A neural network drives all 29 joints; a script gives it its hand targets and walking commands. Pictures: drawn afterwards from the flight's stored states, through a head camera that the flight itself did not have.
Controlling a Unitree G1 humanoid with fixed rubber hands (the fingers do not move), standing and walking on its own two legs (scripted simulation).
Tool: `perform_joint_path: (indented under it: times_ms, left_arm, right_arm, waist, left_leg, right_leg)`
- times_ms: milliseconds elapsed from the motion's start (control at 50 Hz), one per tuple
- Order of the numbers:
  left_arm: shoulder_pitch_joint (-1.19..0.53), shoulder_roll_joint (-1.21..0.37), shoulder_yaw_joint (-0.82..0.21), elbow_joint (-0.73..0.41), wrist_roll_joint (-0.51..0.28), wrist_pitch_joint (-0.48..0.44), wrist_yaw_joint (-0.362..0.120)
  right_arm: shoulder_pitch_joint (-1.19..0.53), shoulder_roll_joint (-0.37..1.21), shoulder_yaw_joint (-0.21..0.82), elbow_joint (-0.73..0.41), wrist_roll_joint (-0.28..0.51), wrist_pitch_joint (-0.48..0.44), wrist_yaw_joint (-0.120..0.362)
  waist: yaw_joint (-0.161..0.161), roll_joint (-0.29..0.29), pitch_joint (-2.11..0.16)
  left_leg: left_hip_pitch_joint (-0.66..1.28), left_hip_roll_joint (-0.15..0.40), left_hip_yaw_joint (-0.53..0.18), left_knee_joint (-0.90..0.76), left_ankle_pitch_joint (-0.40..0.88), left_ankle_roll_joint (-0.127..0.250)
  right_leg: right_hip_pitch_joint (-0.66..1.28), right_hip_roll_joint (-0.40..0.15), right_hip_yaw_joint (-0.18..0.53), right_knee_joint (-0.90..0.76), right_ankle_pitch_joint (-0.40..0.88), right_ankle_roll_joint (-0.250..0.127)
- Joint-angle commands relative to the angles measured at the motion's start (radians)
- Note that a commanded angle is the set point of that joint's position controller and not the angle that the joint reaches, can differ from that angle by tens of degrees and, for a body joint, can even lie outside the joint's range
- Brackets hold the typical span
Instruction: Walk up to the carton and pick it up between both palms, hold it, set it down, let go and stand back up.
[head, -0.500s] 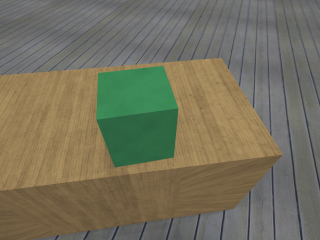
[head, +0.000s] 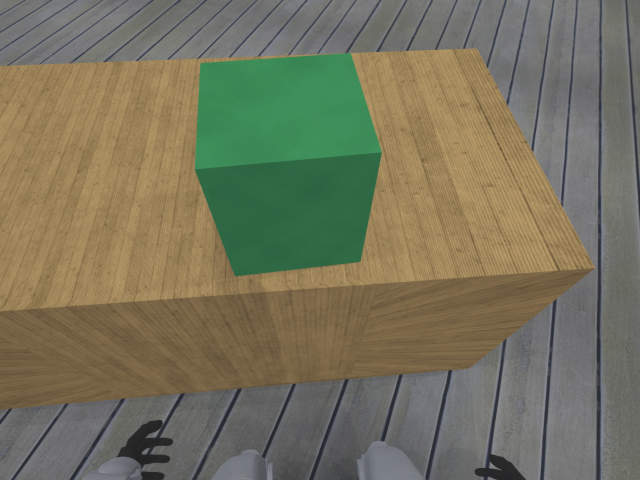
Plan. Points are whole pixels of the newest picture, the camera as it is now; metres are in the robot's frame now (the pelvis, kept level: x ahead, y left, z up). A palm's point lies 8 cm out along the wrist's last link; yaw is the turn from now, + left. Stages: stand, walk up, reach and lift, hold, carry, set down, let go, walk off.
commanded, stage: reach and lift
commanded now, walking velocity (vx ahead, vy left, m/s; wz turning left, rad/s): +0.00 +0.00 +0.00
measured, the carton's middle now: (288, 172) +0.54 +0.04 +0.02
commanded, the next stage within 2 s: none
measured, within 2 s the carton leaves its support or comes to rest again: neither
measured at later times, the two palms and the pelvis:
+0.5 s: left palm (129, 457) +0.17 +0.23 -0.08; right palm (497, 476) +0.14 -0.22 -0.11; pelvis -0.01 -0.03 +0.01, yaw +1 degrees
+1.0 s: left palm (123, 446) +0.17 +0.23 -0.04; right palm (494, 444) +0.17 -0.21 -0.05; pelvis +0.00 -0.01 +0.03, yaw +1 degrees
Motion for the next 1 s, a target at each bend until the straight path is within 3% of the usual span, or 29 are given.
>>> perform_joint_path:
  times_ms: [0,40,80,120,140,160,200,260,300,340,440,540,600,640,720,820,900,980]
  left_arm:
    - [0.023,0.129,0.106,-0.354,0.163,0.228,-0.086]
    - [0.127,0.084,0.128,-0.383,0.196,0.254,-0.108]
    - [0.193,0.070,0.138,-0.465,0.217,0.253,-0.114]
    - [0.183,0.075,0.146,-0.498,0.217,0.230,-0.115]
    - [0.169,0.083,0.146,-0.483,0.221,0.211,-0.111]
    - [0.132,0.099,0.144,-0.475,0.210,0.184,-0.107]
    - [0.036,0.136,0.143,-0.458,0.193,0.126,-0.099]
    - [-0.083,0.161,0.131,-0.464,0.163,0.046,-0.080]
    - [-0.116,0.160,0.121,-0.477,0.143,0.011,-0.065]
    - [-0.122,0.167,0.122,-0.491,0.119,-0.019,-0.052]
    - [-0.006,0.193,0.144,-0.517,0.069,-0.083,-0.037]
    - [0.149,0.158,0.138,-0.446,0.014,-0.139,-0.041]
    - [0.136,0.133,0.133,-0.367,-0.002,-0.170,-0.043]
    - [0.100,0.117,0.119,-0.337,0.004,-0.191,-0.040]
    - [0.022,0.101,0.109,-0.314,0.021,-0.232,-0.029]
    - [-0.079,0.074,0.091,-0.340,0.025,-0.321,0.007]
    - [-0.089,0.081,0.085,-0.322,0.007,-0.388,0.026]
    - [-0.148,0.108,0.067,-0.289,-0.049,-0.446,0.023]
  right_arm:
    - [0.005,-0.190,0.013,-0.197,0.189,0.039,-0.045]
    - [0.031,-0.191,0.055,-0.188,0.240,0.062,-0.060]
    - [0.046,-0.189,0.091,-0.231,0.269,0.075,-0.073]
    - [0.022,-0.165,0.104,-0.263,0.260,0.073,-0.091]
    - [0.015,-0.133,0.106,-0.259,0.243,0.074,-0.101]
    - [-0.013,-0.097,0.110,-0.284,0.225,0.071,-0.109]
    - [-0.051,-0.033,0.102,-0.333,0.175,0.057,-0.127]
    - [-0.080,0.038,0.087,-0.389,0.130,0.017,-0.134]
    - [-0.072,0.058,0.069,-0.406,0.114,-0.012,-0.130]
    - [-0.038,0.075,0.057,-0.403,0.110,-0.036,-0.133]
    - [0.039,0.073,0.064,-0.473,0.107,-0.109,-0.153]
    - [0.128,0.060,0.083,-0.501,0.095,-0.170,-0.160]
    - [0.103,0.051,0.094,-0.488,0.081,-0.193,-0.153]
    - [0.088,0.066,0.095,-0.479,0.077,-0.186,-0.148]
    - [0.057,0.077,0.102,-0.474,0.100,-0.171,-0.129]
    - [0.009,0.076,0.091,-0.448,0.127,-0.185,-0.102]
    - [0.000,0.085,0.088,-0.416,0.136,-0.212,-0.096]
    - [-0.073,0.107,0.063,-0.424,0.120,-0.245,-0.112]
  waist:
    - [-0.022,0.043,-0.553]
    - [-0.021,0.067,-0.519]
    - [-0.006,0.056,-0.440]
    - [-0.009,0.027,-0.324]
    - [-0.001,0.028,-0.237]
    - [-0.004,-0.012,-0.139]
    - [-0.013,-0.043,-0.044]
    - [-0.015,-0.012,-0.051]
    - [-0.025,0.038,-0.125]
    - [-0.036,0.069,-0.238]
    - [-0.025,0.036,-0.423]
    - [0.005,-0.022,-0.379]
    - [0.013,-0.041,-0.273]
    - [0.020,-0.032,-0.175]
    - [0.033,0.040,-0.067]
    - [0.025,0.135,-0.107]
    - [0.015,0.104,-0.164]
    - [-0.001,0.007,-0.231]
  left_leg:
    - [0.328,0.007,-0.007,0.050,0.421,-0.094]
    - [0.377,0.001,-0.020,0.020,0.503,-0.097]
    - [0.382,-0.006,-0.024,-0.034,0.493,-0.091]
    - [0.329,-0.021,-0.010,-0.084,0.391,-0.076]
    - [0.261,-0.022,-0.007,-0.127,0.274,-0.061]
    - [0.217,-0.024,0.005,-0.145,0.180,-0.040]
    - [0.150,-0.030,0.025,-0.156,0.078,-0.011]
    - [0.101,-0.021,0.038,-0.145,0.021,0.015]
    - [0.097,-0.014,0.035,-0.150,0.002,0.013]
    - [0.120,-0.007,0.034,-0.149,0.041,0.013]
    - [0.183,-0.020,0.032,-0.162,0.172,0.009]
    - [0.255,-0.037,0.023,-0.243,0.265,0.000]
    - [0.285,-0.043,0.014,-0.309,0.246,0.000]
    - [0.283,-0.040,0.012,-0.355,0.159,0.005]
    - [0.218,-0.027,0.004,-0.427,0.062,0.011]
    - [0.084,0.009,-0.024,-0.505,-0.118,0.029]
    - [0.085,-0.002,-0.010,-0.483,-0.067,0.040]
    - [0.175,-0.035,0.001,-0.416,0.004,0.037]
  right_leg:
    - [0.021,0.041,-0.169,-0.039,0.550,-0.073]
    - [0.052,0.066,-0.194,-0.070,0.544,-0.079]
    - [0.094,0.075,-0.190,-0.135,0.511,-0.084]
    - [0.105,0.070,-0.174,-0.191,0.463,-0.083]
    - [0.111,0.061,-0.162,-0.223,0.357,-0.083]
    - [0.081,0.045,-0.145,-0.252,0.268,-0.078]
    - [0.048,0.017,-0.110,-0.285,0.175,-0.065]
    - [0.017,-0.012,-0.071,-0.288,0.112,-0.054]
    - [0.047,-0.010,-0.079,-0.264,0.107,-0.055]
    - [0.104,-0.010,-0.083,-0.237,0.182,-0.056]
    - [0.229,0.004,-0.095,-0.213,0.364,-0.039]
    - [0.279,0.023,-0.116,-0.286,0.411,-0.034]
    - [0.248,0.032,-0.124,-0.351,0.324,-0.032]
    - [0.217,0.028,-0.117,-0.401,0.187,-0.041]
    - [0.259,0.036,-0.104,-0.427,0.086,-0.055]
    - [0.417,0.053,-0.093,-0.373,0.096,-0.054]
    - [0.431,0.046,-0.078,-0.377,0.105,-0.053]
    - [0.316,0.018,-0.063,-0.405,0.076,-0.056]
